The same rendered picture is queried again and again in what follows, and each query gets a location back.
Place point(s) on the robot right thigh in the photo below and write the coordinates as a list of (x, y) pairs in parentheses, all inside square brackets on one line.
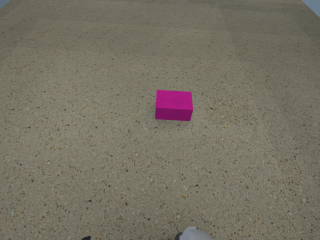
[(194, 235)]

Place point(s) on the robot right shin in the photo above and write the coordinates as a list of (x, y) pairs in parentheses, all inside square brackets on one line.
[(190, 228)]

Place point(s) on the carton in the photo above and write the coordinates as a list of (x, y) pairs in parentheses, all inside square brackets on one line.
[(173, 105)]

